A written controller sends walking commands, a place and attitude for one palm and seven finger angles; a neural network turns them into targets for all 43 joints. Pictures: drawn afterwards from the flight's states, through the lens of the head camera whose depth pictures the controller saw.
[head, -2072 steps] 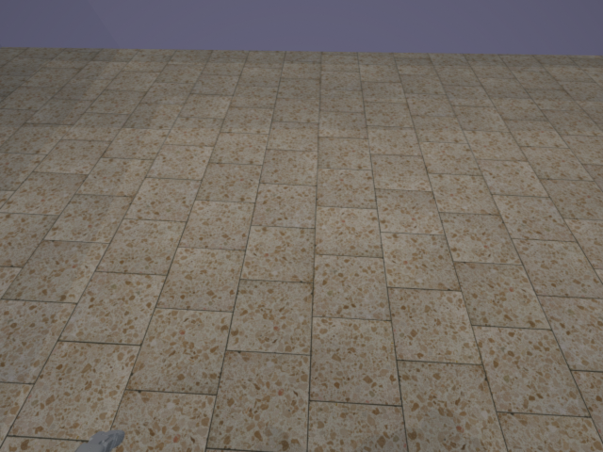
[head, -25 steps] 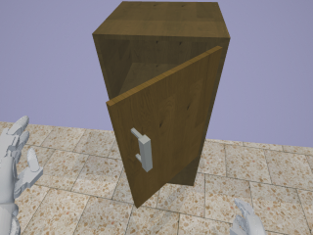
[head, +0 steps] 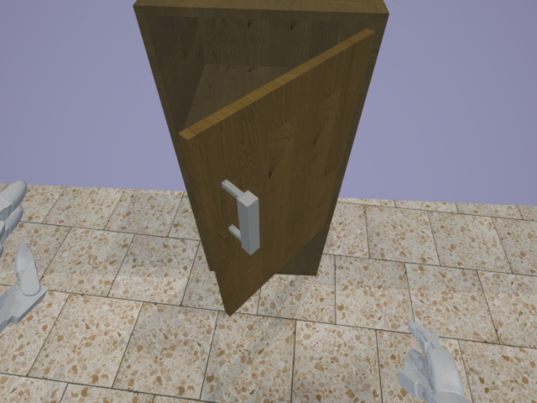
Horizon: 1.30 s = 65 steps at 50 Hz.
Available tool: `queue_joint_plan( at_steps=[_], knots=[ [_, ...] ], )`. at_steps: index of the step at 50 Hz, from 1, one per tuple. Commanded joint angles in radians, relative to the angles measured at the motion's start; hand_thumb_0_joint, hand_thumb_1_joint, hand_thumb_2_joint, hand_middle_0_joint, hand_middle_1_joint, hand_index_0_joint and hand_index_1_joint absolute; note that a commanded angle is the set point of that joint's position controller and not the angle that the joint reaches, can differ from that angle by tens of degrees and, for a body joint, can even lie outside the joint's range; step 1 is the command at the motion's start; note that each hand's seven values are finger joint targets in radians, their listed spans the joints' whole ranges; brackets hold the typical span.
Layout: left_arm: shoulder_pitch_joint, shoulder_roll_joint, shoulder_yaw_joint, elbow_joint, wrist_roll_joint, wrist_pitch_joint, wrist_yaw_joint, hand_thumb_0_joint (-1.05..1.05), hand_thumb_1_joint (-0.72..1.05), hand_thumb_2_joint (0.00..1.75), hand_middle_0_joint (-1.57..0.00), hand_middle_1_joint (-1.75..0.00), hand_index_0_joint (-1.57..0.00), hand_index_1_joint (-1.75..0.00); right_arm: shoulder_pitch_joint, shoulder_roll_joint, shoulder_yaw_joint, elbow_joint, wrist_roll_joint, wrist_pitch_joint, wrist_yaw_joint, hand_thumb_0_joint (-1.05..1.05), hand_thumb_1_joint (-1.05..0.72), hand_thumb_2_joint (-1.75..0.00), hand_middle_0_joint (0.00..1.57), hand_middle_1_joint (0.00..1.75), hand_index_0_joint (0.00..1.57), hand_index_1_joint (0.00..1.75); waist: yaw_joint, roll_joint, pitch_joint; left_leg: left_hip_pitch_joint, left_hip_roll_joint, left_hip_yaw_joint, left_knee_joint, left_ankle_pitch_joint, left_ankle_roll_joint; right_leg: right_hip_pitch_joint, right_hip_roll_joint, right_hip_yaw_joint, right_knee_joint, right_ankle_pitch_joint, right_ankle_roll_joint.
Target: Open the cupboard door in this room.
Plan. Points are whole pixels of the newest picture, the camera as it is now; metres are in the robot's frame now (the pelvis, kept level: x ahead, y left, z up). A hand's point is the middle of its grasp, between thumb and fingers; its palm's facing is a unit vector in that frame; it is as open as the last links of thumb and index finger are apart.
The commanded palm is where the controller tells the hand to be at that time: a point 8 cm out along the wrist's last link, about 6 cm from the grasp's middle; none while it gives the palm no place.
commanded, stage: step back with the hand held close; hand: left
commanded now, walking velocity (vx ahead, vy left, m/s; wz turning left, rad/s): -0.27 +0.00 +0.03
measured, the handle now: (240, 217) +0.37 +0.08 +0.05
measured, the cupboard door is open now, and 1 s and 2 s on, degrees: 48 48 48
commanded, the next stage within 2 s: stop stepping back and stand still in 0.82 s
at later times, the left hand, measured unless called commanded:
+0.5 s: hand out of the picture +0.12 +0.27 +0.16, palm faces +0.48 -0.73 -0.49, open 7.4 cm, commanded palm +0.04 +0.31 +0.18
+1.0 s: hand out of the picture +0.08 +0.22 +0.17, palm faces +0.29 -0.80 -0.53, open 7.4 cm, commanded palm +0.00 +0.27 +0.18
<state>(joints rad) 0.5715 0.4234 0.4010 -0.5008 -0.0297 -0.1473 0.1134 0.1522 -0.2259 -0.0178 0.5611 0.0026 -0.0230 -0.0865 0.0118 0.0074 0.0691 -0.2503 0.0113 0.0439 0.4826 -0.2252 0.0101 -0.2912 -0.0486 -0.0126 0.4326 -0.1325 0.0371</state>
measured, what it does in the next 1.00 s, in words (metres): walks backwards: right foot, then left foot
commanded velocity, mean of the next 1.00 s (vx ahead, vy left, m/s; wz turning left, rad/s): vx -0.30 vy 0.00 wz -0.01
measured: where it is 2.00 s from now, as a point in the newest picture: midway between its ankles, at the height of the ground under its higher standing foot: outside the picture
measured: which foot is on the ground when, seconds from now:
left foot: down 0.00-0.68, up 0.70-0.82, down 0.84-1.00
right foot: down 0.00-0.42, up 0.44-0.64, down 0.66-0.86, up 0.88-1.00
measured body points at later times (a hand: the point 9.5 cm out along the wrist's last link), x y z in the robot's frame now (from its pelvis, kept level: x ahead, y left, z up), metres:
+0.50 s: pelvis -0.08 +0.00 -0.02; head -0.05 +0.02 +0.43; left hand +0.09 +0.31 +0.19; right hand +0.10 -0.23 -0.10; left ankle +0.02 +0.11 -0.74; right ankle -0.02 -0.14 -0.71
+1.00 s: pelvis -0.15 -0.03 +0.01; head -0.09 +0.00 +0.45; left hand +0.06 +0.26 +0.19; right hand +0.05 -0.27 -0.05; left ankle -0.09 +0.06 -0.74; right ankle -0.18 -0.15 -0.68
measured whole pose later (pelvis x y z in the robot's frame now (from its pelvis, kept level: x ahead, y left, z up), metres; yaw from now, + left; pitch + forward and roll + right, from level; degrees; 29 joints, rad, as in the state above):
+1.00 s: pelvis -0.15 -0.03 +0.01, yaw -1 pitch +2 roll -2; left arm 0.55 0.50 0.45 -0.59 -0.04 -0.17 0.12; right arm 0.11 -0.19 -0.01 0.59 -0.01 -0.16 -0.05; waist -0.01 -0.04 0.09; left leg -0.30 0.01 0.05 0.36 -0.09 0.04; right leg -0.41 0.05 0.01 0.89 -0.46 0.01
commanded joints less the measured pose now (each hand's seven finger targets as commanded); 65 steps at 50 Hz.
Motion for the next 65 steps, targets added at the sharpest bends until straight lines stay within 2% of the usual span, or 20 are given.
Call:
queue_joint_plan(
  at_steps=[1,10,17,20,22,25,29,31,34,36,38,40,41,43,48,54,57,59,60,65],
  knots=[
    [-0.031,0.167,0.158,-0.194,0.007,-0.084,0.043,0.00,0.90,0.90,-0.20,-0.30,-0.20,-0.30,-0.084,-0.120,-0.036,-0.168,-0.001,-0.062,-0.014,0.00,-0.90,-0.90,0.20,0.30,0.20,0.30,0.008,0.058,-0.158,-0.129,0.079,-0.075,-0.126,0.030,0.029,0.158,-0.002,0.020,0.032,0.075,-0.026],
    [-0.104,0.156,0.166,-0.214,0.052,-0.131,0.056,0.00,0.90,0.90,-0.20,-0.30,-0.20,-0.30,-0.043,-0.135,-0.039,-0.173,-0.006,-0.111,-0.011,0.00,-0.90,-0.90,0.20,0.30,0.20,0.30,-0.002,0.084,-0.094,-0.430,0.102,-0.125,-0.145,-0.442,0.080,0.211,0.012,0.061,0.109,-0.163,-0.023],
    [-0.102,0.184,0.169,-0.255,0.018,-0.144,0.073,0.00,0.90,0.90,-0.20,-0.30,-0.20,-0.30,-0.010,-0.097,-0.028,-0.115,-0.013,-0.119,-0.005,0.00,-0.90,-0.90,0.20,0.30,0.20,0.30,-0.020,-0.111,-0.142,0.013,-0.021,-0.030,0.207,-0.211,-0.001,-0.255,-0.138,0.159,-0.130,-0.343,-0.107],
    [-0.101,0.173,0.175,-0.265,0.013,-0.149,0.077,0.00,0.90,0.90,-0.20,-0.30,-0.20,-0.30,-0.032,-0.127,-0.028,-0.131,-0.012,-0.128,-0.020,0.00,-0.90,-0.90,0.20,0.30,0.20,0.30,-0.021,0.124,-0.097,-0.189,0.108,-0.213,-0.105,-0.380,0.052,-0.128,-0.004,0.061,0.106,-0.317,-0.037],
    [-0.125,0.171,0.212,-0.269,0.038,-0.157,0.081,0.00,0.90,0.90,-0.20,-0.30,-0.20,-0.30,-0.048,-0.129,-0.039,-0.134,-0.026,-0.147,-0.024,0.00,-0.90,-0.90,0.20,0.30,0.20,0.30,-0.010,0.327,-0.129,-0.507,0.324,-0.457,-0.394,-0.580,0.158,0.174,0.125,0.001,0.589,-0.228,0.002],
    [-0.075,0.172,0.208,-0.205,0.027,-0.154,0.073,0.00,0.90,0.90,-0.20,-0.30,-0.20,-0.30,-0.046,-0.116,-0.060,-0.110,-0.014,-0.169,-0.004,0.00,-0.90,-0.90,0.20,0.30,0.20,0.30,-0.004,0.143,-0.159,-0.324,0.304,-0.360,-0.275,-0.308,0.173,0.050,0.112,0.061,0.648,-0.335,-0.020],
    [-0.031,0.127,0.131,-0.236,-0.002,-0.130,0.060,0.00,0.90,0.90,-0.20,-0.30,-0.20,-0.30,-0.058,-0.101,-0.040,-0.080,-0.015,-0.187,0.020,0.00,-0.90,-0.90,0.20,0.30,0.20,0.30,-0.005,0.234,-0.150,-0.102,0.215,-0.231,-0.239,-0.123,0.102,0.009,0.096,-0.022,0.230,-0.367,-0.044],
    [-0.073,0.129,0.105,-0.266,-0.011,-0.125,0.042,0.00,0.90,0.90,-0.20,-0.30,-0.20,-0.30,-0.060,-0.110,-0.031,-0.063,-0.019,-0.185,0.027,0.00,-0.90,-0.90,0.20,0.30,0.20,0.30,0.002,0.193,-0.159,-0.014,0.165,-0.178,-0.154,0.000,0.054,0.026,0.077,-0.010,-0.085,-0.202,-0.060],
    [-0.132,0.248,0.158,-0.263,-0.007,-0.131,0.045,0.00,0.90,0.90,-0.20,-0.30,-0.20,-0.30,-0.093,-0.074,-0.008,-0.066,-0.007,-0.163,0.013,0.00,-0.90,-0.90,0.20,0.30,0.20,0.30,0.009,-0.168,-0.185,-0.093,-0.007,0.012,0.305,-0.145,-0.027,0.022,-0.244,0.254,-0.142,0.592,-0.133],
    [-0.113,0.236,0.169,-0.222,0.007,-0.122,0.045,0.00,0.90,0.90,-0.20,-0.30,-0.20,-0.30,-0.104,-0.064,-0.005,-0.073,0.007,-0.166,-0.001,0.00,-0.90,-0.90,0.20,0.30,0.20,0.30,0.025,-0.236,-0.267,-0.257,-0.044,-0.004,0.364,-0.241,-0.018,0.272,-0.228,0.163,-0.002,1.098,-0.069],
    [-0.044,0.259,0.217,-0.215,0.003,-0.089,0.038,0.00,0.90,0.90,-0.20,-0.30,-0.20,-0.30,-0.145,-0.055,0.010,-0.102,-0.002,-0.155,-0.013,0.00,-0.90,-0.90,0.20,0.30,0.20,0.30,0.027,-0.226,-0.292,-0.195,-0.038,0.044,0.225,-0.120,-0.025,0.298,-0.174,0.086,0.090,1.164,-0.077],
    [-0.016,0.225,0.189,-0.270,-0.015,-0.088,0.031,0.00,0.90,0.90,-0.20,-0.30,-0.20,-0.30,-0.134,-0.064,0.024,-0.099,0.000,-0.137,-0.027,0.00,-0.90,-0.90,0.20,0.30,0.20,0.30,-0.001,-0.045,-0.292,-0.018,-0.059,0.071,-0.011,0.157,-0.034,0.238,-0.076,0.021,0.166,0.986,-0.064],
    [-0.029,0.231,0.185,-0.307,-0.026,-0.093,0.030,0.00,0.90,0.90,-0.20,-0.30,-0.20,-0.30,-0.124,-0.086,0.014,-0.099,0.001,-0.132,-0.028,0.00,-0.90,-0.90,0.20,0.30,0.20,0.30,-0.002,0.080,-0.304,0.144,0.024,-0.003,-0.090,0.599,-0.005,0.115,-0.013,-0.014,0.234,0.713,-0.019],
    [-0.006,0.225,0.168,-0.331,-0.019,-0.107,0.024,0.00,0.90,0.90,-0.20,-0.30,-0.20,-0.30,-0.086,-0.108,-0.024,-0.088,-0.013,-0.159,0.000,0.00,-0.90,-0.90,0.20,0.30,0.20,0.30,0.020,0.236,-0.350,0.341,0.329,-0.315,-0.114,1.130,0.126,-0.122,0.088,0.068,0.514,-0.445,-0.028],
    [0.085,0.196,0.192,-0.293,-0.012,-0.076,0.038,0.00,0.90,0.90,-0.20,-0.30,-0.20,-0.30,-0.023,-0.113,-0.050,-0.084,-0.012,-0.176,0.029,0.00,-0.90,-0.90,0.20,0.30,0.20,0.30,0.005,0.224,-0.305,0.279,0.238,-0.133,-0.140,0.802,0.097,-0.125,0.074,0.011,0.458,-0.292,-0.023],
    [0.093,0.189,0.178,-0.320,-0.016,-0.054,0.067,0.00,0.90,0.90,-0.20,-0.30,-0.20,-0.30,-0.049,-0.110,-0.027,-0.131,-0.012,-0.169,0.003,0.00,-0.90,-0.90,0.20,0.30,0.20,0.30,-0.016,0.248,-0.153,-0.167,0.184,-0.155,-0.414,-0.360,0.083,0.159,0.095,-0.083,0.259,-0.339,-0.029],
    [0.042,0.200,0.166,-0.261,0.000,-0.065,0.076,0.00,0.90,0.90,-0.20,-0.30,-0.20,-0.30,-0.036,-0.111,-0.032,-0.110,-0.014,-0.163,-0.007,0.00,-0.90,-0.90,0.20,0.30,0.20,0.30,-0.017,0.158,-0.137,-0.180,0.074,-0.056,-0.234,-0.349,0.022,0.230,0.065,-0.070,-0.063,-0.314,-0.060],
    [0.003,0.233,0.158,-0.256,-0.009,-0.070,0.066,0.00,0.90,0.90,-0.20,-0.30,-0.20,-0.30,-0.038,-0.093,-0.023,-0.097,-0.017,-0.151,-0.004,0.00,-0.90,-0.90,0.20,0.30,0.20,0.30,-0.016,-0.167,-0.119,-0.074,-0.030,-0.055,0.277,-0.119,-0.021,-0.073,-0.265,0.371,-0.339,-0.413,-0.186],
    [-0.060,0.259,0.178,-0.259,-0.008,-0.079,0.069,0.00,0.90,0.90,-0.20,-0.30,-0.20,-0.30,-0.045,-0.102,-0.020,-0.075,-0.024,-0.154,-0.004,0.00,-0.90,-0.90,0.20,0.30,0.20,0.30,-0.010,-0.168,-0.071,-0.168,-0.006,-0.082,0.437,-0.113,-0.022,-0.107,-0.339,0.410,-0.332,-0.244,-0.221],
    [-0.107,0.155,0.107,-0.067,0.012,-0.097,0.058,0.00,0.90,0.90,-0.20,-0.30,-0.20,-0.30,-0.016,-0.091,-0.017,-0.037,-0.007,-0.170,-0.011,0.00,-0.90,-0.90,0.20,0.30,0.20,0.30,-0.027,-0.100,-0.110,-0.153,0.019,-0.012,0.296,-0.051,-0.013,0.042,-0.213,0.162,-0.166,-0.011,-0.144]
  ],
)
